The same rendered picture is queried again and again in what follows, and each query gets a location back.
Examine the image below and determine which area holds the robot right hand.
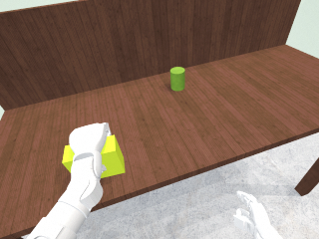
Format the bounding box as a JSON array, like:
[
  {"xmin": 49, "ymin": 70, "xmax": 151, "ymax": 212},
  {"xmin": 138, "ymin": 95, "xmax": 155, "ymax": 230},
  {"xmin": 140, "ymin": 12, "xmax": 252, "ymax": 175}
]
[{"xmin": 233, "ymin": 190, "xmax": 271, "ymax": 237}]

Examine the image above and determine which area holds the table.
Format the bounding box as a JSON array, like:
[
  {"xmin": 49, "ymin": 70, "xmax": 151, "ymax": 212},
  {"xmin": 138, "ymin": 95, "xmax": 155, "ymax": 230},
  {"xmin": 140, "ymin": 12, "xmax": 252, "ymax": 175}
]
[{"xmin": 0, "ymin": 0, "xmax": 319, "ymax": 239}]

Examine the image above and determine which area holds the right robot forearm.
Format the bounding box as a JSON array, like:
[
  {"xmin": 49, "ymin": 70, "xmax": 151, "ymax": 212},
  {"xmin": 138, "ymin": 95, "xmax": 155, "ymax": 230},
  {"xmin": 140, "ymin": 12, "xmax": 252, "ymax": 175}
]
[{"xmin": 253, "ymin": 223, "xmax": 283, "ymax": 239}]

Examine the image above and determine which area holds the robot left hand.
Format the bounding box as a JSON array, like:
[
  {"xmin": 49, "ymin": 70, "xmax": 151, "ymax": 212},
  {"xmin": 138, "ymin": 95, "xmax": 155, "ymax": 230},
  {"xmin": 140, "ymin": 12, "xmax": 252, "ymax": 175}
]
[{"xmin": 69, "ymin": 122, "xmax": 112, "ymax": 173}]

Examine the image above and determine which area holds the left robot forearm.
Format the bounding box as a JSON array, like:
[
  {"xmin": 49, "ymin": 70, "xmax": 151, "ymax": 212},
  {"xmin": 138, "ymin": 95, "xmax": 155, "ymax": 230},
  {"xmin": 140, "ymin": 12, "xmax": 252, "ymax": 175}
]
[{"xmin": 26, "ymin": 149, "xmax": 104, "ymax": 239}]

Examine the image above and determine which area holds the sponge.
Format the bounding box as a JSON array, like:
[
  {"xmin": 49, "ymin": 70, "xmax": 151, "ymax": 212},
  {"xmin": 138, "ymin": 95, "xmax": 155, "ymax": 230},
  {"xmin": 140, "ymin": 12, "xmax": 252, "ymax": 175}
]
[{"xmin": 62, "ymin": 135, "xmax": 126, "ymax": 178}]

